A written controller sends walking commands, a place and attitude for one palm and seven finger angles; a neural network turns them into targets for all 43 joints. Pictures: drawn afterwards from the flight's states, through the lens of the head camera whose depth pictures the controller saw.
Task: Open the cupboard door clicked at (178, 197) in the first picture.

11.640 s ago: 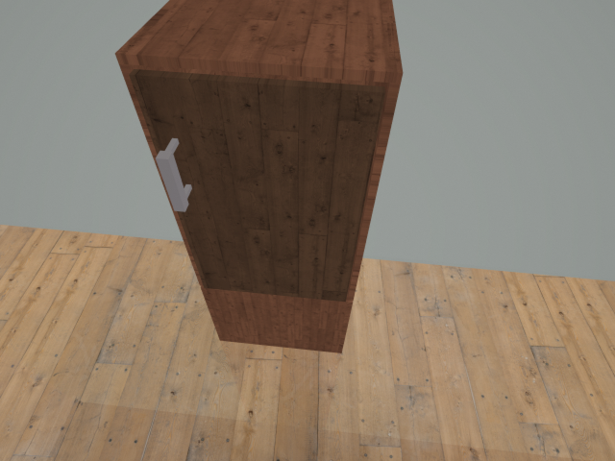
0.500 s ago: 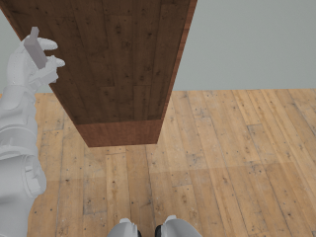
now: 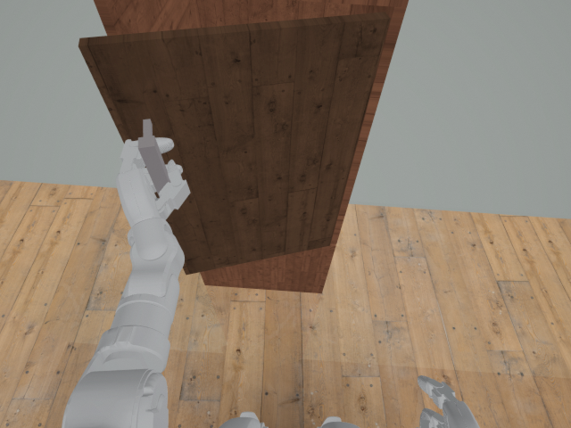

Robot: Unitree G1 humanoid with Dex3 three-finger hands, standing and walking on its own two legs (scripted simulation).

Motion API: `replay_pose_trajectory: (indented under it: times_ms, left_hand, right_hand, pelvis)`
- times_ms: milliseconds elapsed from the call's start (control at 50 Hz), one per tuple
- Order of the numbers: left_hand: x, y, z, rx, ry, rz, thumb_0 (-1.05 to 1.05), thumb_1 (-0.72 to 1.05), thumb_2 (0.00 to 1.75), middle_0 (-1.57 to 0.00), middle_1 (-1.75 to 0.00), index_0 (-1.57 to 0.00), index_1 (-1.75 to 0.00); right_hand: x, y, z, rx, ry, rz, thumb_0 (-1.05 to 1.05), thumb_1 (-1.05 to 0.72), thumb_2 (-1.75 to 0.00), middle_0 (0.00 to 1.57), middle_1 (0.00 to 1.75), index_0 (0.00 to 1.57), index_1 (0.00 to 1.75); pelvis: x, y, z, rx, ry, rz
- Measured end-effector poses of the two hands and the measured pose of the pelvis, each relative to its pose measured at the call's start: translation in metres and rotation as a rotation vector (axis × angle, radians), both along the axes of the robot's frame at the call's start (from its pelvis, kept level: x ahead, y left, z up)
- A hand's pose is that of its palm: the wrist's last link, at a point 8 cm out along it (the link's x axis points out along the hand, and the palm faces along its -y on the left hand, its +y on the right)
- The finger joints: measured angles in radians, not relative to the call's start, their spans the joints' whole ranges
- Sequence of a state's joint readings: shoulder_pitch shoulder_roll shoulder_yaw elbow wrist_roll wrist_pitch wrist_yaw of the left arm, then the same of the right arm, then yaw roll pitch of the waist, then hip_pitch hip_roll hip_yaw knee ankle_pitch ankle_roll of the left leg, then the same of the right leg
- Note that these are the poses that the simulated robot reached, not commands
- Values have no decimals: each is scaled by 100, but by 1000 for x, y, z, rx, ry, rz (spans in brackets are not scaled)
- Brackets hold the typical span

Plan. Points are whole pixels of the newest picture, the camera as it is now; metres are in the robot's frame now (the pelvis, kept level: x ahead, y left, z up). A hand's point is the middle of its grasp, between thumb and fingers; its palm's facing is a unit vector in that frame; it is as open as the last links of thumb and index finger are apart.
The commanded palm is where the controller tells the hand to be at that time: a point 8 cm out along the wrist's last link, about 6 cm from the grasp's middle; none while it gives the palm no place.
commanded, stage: pull the door open along its arc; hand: left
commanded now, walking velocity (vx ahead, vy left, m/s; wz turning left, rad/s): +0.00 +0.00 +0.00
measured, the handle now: (158, 163) +0.47 +0.21 +0.08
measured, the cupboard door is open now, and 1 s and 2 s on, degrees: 17 51 54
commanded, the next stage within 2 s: open thumb and fingers to let go in 0.72 s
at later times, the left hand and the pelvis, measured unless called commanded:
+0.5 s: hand (195, 220) +0.37 +0.14 +0.08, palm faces +0.40 -0.92 +0.02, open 5.6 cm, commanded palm +0.30 +0.16 +0.09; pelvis +0.01 -0.03 +0.02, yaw -1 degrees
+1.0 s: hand (261, 285) +0.28 +0.04 +0.09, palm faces +0.37 -0.93 +0.00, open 6.3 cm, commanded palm +0.23 +0.09 +0.09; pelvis +0.01 -0.05 +0.01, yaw +3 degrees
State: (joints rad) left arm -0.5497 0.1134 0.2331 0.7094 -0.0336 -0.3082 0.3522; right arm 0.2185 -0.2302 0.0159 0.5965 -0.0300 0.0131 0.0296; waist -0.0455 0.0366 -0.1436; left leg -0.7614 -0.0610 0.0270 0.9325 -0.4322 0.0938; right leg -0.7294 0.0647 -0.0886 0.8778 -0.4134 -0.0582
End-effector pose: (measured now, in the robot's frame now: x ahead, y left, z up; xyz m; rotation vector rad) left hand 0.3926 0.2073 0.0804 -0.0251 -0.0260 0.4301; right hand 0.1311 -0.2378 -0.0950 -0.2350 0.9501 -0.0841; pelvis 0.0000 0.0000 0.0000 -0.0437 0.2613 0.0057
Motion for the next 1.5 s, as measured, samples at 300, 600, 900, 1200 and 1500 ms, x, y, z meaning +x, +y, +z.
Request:
replay_pose_trajectory:
  times_ms: [300, 600, 900, 1200, 1500]
  left_hand:
    - [-12, -7, 1, 26, 9, 16, 0, 76, 80, -37, -135, -36, -135]
    - [-96, -55, 1, -9, 2, -50, 1, 73, 75, -34, -135, -37, -135]
    - [-158, -126, 6, 21, 52, -108, 1, 68, 77, -36, -135, -38, -134]
    - [-158, -126, 8, 18, 66, -35, 1, 13, 57, -33, -127, -35, -127]
    - [-155, -125, 6, 14, 54, -31, 0, -45, 32, -26, -98, -27, -98]
  right_hand:
    - [-79, -29, -12, 10, 174, -96, 0, -91, -89, 20, 30, 20, 30]
    - [-19, -42, 10, 25, 2, -57, 1, -91, -90, 20, 30, 19, 30]
    - [104, 15, 50, 126, -327, 146, 1, -91, -90, 20, 30, 20, 30]
    - [44, -25, 17, 89, -129, 69, 1, -90, -90, 20, 30, 20, 30]
    - [26, -55, 16, 52, -126, 5, 1, -91, -90, 20, 30, 19, 30]
  pelvis:
    - [-4, -23, 8, 20, -27, -13]
    - [10, -30, 19, 39, -91, -20]
    - [13, -41, 10, 48, -127, 29]
    - [8, -59, 12, 65, -132, 31]
    - [4, -66, 14, 70, -127, 19]
